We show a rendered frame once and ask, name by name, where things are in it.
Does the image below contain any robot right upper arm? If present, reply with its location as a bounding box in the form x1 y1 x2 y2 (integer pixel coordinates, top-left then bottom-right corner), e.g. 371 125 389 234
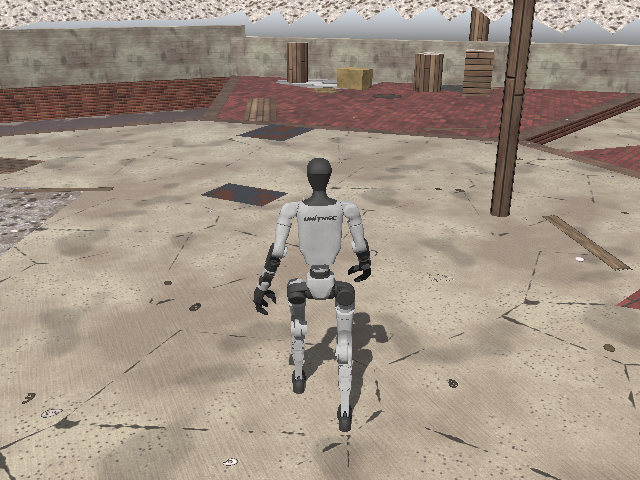
340 201 367 253

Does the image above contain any robot right hand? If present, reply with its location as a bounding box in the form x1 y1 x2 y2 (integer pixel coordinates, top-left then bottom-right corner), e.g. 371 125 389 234
348 264 371 282

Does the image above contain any left robot forearm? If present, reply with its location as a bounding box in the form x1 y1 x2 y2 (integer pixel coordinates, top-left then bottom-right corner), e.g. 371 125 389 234
257 243 281 291

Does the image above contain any robot left hand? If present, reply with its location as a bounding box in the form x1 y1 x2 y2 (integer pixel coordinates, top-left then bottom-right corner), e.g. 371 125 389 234
253 287 276 315

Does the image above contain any robot left upper arm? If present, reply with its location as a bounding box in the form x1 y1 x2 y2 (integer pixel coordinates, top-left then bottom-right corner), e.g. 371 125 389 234
271 201 299 259

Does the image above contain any robot left shin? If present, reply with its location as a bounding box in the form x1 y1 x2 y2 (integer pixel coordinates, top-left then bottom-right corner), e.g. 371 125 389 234
291 321 305 380

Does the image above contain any right robot forearm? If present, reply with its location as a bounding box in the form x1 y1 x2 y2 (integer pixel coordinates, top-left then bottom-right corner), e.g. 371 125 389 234
356 238 371 270

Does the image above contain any left robot foot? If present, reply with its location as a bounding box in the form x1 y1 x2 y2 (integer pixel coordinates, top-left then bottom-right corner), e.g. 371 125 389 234
292 370 306 394

